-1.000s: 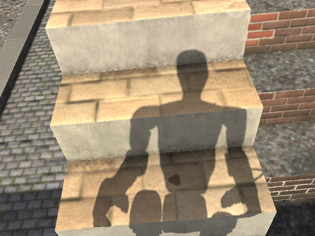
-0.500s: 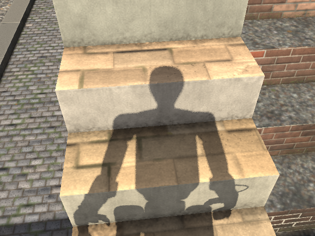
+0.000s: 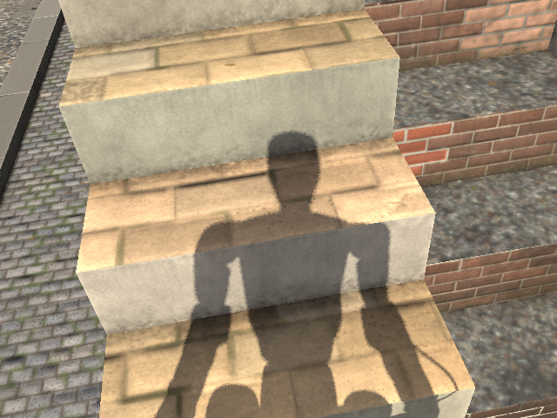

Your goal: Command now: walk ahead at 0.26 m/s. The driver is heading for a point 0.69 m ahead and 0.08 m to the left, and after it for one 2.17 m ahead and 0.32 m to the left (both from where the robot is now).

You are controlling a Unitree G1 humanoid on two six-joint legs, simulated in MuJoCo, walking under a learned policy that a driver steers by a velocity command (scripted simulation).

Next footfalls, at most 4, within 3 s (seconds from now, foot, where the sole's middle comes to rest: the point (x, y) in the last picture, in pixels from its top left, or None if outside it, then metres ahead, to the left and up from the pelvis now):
0.50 left None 0.28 0.24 -0.59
1.06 right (269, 367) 0.54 0.08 -0.40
1.54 left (181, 207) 0.79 0.24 -0.21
2.00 right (287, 186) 0.83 0.03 -0.21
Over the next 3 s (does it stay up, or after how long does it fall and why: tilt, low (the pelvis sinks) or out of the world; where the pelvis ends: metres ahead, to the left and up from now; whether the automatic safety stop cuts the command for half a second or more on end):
stays up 0.79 0.14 0.57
